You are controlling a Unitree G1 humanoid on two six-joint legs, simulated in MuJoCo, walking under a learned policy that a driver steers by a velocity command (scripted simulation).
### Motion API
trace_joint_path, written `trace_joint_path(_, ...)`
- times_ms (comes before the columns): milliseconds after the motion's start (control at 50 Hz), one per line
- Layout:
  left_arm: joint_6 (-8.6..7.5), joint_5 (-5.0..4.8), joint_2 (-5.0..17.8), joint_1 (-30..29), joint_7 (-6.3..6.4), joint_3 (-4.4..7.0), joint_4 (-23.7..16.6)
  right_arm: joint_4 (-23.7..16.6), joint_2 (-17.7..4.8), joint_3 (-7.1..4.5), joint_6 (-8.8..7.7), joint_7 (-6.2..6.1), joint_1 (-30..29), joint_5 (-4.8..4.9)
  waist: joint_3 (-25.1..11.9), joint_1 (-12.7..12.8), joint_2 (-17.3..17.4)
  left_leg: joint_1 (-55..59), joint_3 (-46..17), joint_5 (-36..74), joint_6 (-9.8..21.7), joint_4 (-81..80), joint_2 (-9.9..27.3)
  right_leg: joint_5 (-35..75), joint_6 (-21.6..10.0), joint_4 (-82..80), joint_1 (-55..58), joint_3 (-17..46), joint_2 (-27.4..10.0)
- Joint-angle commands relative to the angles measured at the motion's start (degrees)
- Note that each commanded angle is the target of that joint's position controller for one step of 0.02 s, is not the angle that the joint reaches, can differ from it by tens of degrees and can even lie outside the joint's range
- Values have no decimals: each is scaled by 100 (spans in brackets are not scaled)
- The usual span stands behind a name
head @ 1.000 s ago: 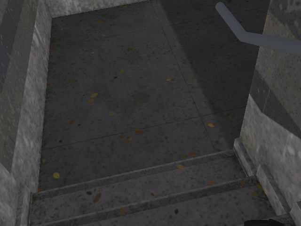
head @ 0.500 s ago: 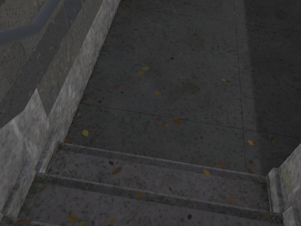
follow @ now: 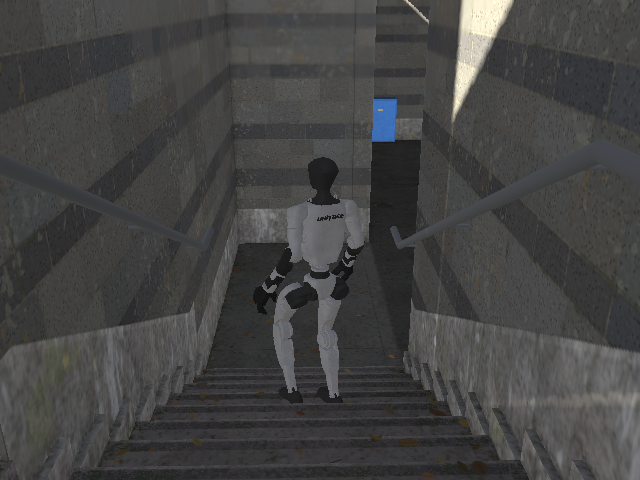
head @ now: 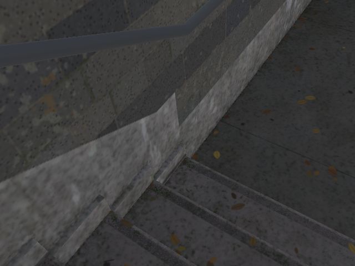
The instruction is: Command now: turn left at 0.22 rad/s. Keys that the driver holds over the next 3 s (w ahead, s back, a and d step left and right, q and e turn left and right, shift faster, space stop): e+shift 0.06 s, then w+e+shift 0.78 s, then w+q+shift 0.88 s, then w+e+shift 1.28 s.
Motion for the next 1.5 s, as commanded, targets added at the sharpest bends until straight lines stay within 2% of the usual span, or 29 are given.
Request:
trace_joint_path(20,-148,2,487,50,-16,21,-123,-71,191,161,26,-97,-131,25,-407,-83,-1110,928,156,-420,2,-1780,-19,3095,-315,-753,195,986,-1026)
trace_joint_path(160,1,-94,1035,52,-270,345,57,511,-243,121,-384,-165,-45,-118,445,-323,-828,2719,756,-329,678,-4056,271,-1758,-709,-1058,-1052,2468,-902)
trace_joint_path(200,-95,-175,463,-811,-299,260,-407,888,-855,-80,-564,-213,1320,-194,5,-1080,857,4713,-1467,-1892,1304,-4720,1716,-921,-64,1286,-3604,807,386)
trace_joint_path(220,-53,19,727,-1078,-253,326,-568,925,-781,-105,-667,-212,1186,-136,357,-1051,689,4257,-2240,-1538,1514,-5004,2553,-933,-124,2326,-4092,991,191)
trace_joint_path(400,292,136,671,-690,-462,552,-151,1145,-52,-6,-1348,-130,1130,-111,385,-184,285,2324,669,6,743,-4116,1635,3436,240,2400,-2707,1171,-386)
trace_joint_path(560,266,126,405,-2104,-800,392,-264,1509,-380,-62,-1341,-394,1810,-210,1488,-752,55,1440,1462,-659,535,-3228,1983,3698,-30,614,-1677,-56,-229)
trace_joint_path(660,80,241,912,1364,-224,647,971,1681,-774,-140,-999,-396,1764,-167,-458,1058,-590,1435,1867,3866,618,3359,1836,2118,-923,-363,2089,-182,226)
trace_joint_path(680,-10,56,1351,1264,-225,677,1092,1624,-36,-6,-953,-381,1360,-333,95,965,-1471,-1162,1580,-2127,638,5981,847,3536,-1187,454,2847,894,-323)
trace_joint_path(700,9,-173,1753,1142,-224,592,948,969,192,141,-1040,-342,1537,-233,-928,248,-1773,-2395,1002,-2384,528,6341,948,7209,-1240,2069,3872,1522,-911)
trace_joint_path(720,49,-253,1868,1552,-143,718,910,480,-367,43,-1147,-303,958,-166,-2077,816,-1412,-3107,596,-1839,235,4990,821,5000,-2044,638,4732,3127,-1531)
trace_joint_path(760,71,-72,1217,728,-56,569,869,809,-683,-47,-1095,-308,738,-399,-601,258,264,-2886,253,-1693,60,3425,1268,838,-1981,-371,2629,3744,-1585)
trace_joint_path(800,-191,41,741,362,-51,350,848,862,-320,15,-934,-256,618,-413,380,-197,194,-2241,-54,-468,-117,1598,1422,1648,-1901,25,358,3691,-1303)
trace_joint_path(860,-370,93,1057,102,-29,421,885,967,-340,21,-907,-101,764,-434,127,-456,-409,180,584,2179,-73,-399,1012,2279,-1543,-196,-1420,2716,-465)
trace_joint_path(900,-551,-217,520,-93,-13,291,1018,922,-208,51,-1155,15,385,-228,114,-371,-228,1339,633,5261,173,-2488,929,629,-896,381,-2155,1761,342)
trace_joint_path(960,-564,-141,534,273,-101,265,1125,806,85,162,-986,70,93,-153,257,25,-771,1768,849,4826,387,-2777,600,939,-665,927,-1714,1726,130)
trace_joint_path(1020,-468,175,676,55,-86,271,1255,1359,-294,-62,-875,-93,1894,-93,-12,-695,-696,2954,1447,3330,843,-2067,53,3394,-502,2865,-1251,1085,-50)
trace_joint_path(1060,-485,152,946,-1569,-11,374,1101,2442,-681,-335,-883,-176,5475,-135,-159,-3107,644,5306,1063,2666,1561,-3303,434,4363,-160,8252,-2683,433,363)
trace_joint_path(1080,-489,228,-50,-1871,40,152,873,2461,-24,-60,-900,-45,4644,105,971,-2313,1301,4284,86,3787,1499,-3840,965,-1892,-316,10218,-4181,33,1206)
trace_joint_path(1100,-583,126,-527,-743,98,-53,338,2239,318,233,-1049,18,3740,93,779,-505,1036,4472,-1250,7071,1336,-2612,1488,-1557,-470,8759,-4851,1128,884)
trace_joint_path(1140,-545,467,176,16,-11,55,784,1974,68,127,-1104,99,2839,-10,358,173,-833,3726,-2487,2591,2034,-3223,1812,-680,-350,6279,-4786,1290,-106)
trace_joint_path(1160,-497,635,146,-452,-6,26,676,1852,-429,-9,-1161,-5,2168,-55,376,289,-52,3033,-3921,514,2549,-3584,2191,-1007,-7,5988,-5044,1470,-280)
trace_joint_path(1220,-384,244,583,-1723,-98,96,422,1638,-689,-65,-1243,-251,1792,-291,950,147,-534,-66,-3040,1211,2365,-3991,1416,1872,664,3363,-2502,840,-411)
trace_joint_path(1280,-512,185,122,-1657,-307,9,474,1614,-42,104,-1339,-192,1788,157,441,-136,-553,-860,-1735,93,1603,-3006,209,5109,449,1278,-373,489,-93)
trace_joint_path(1320,-394,77,-84,-1960,-308,-61,204,1644,-72,81,-1205,-142,2169,73,445,-633,82,-307,-1672,878,1460,-2568,110,4107,463,776,-88,388,176)
trace_joint_path(1380,-522,87,207,65,-133,123,665,1748,-209,33,-1055,-76,1988,-160,-280,323,-32,322,-1128,2562,1308,232,-83,3643,265,439,1617,406,296)
trace_joint_path(1400,-561,40,430,1684,-82,263,1102,1677,-509,-52,-1063,-42,1315,-199,-865,1406,-460,-150,-972,3704,1236,2007,-136,3631,264,-13,3187,353,158)
trace_joint_path(1420,-605,106,787,2418,-1,429,1469,1588,-24,-35,-1108,-94,808,-125,-523,1715,-1006,-1566,-509,-280,1133,4930,-671,4236,-160,-425,3958,1140,-789)
trace_joint_path(1440,-672,247,819,1749,-90,354,1119,1202,288,62,-1124,-344,1560,273,-966,726,-1164,-2804,-159,-2052,1082,5617,-218,6752,-364,1421,4693,2146,-2371)
trace_joint_path(1500,-873,173,304,1251,-221,366,1082,1002,254,2,-1050,-342,607,-228,-233,481,-482,-3684,-87,-601,1110,3611,772,2194,-834,336,2692,2707,-2537)
Next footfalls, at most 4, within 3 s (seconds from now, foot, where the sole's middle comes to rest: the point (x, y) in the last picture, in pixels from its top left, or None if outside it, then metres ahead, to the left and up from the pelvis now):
0.16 left None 0.03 0.11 -0.77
0.66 right None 0.26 -0.17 -0.92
1.08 left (261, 265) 0.58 -0.24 -1.07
1.42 right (323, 240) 0.75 -0.58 -1.22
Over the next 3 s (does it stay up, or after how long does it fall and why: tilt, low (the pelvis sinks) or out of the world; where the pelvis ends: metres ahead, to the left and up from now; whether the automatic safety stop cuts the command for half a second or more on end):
stays up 2.12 -0.96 -0.63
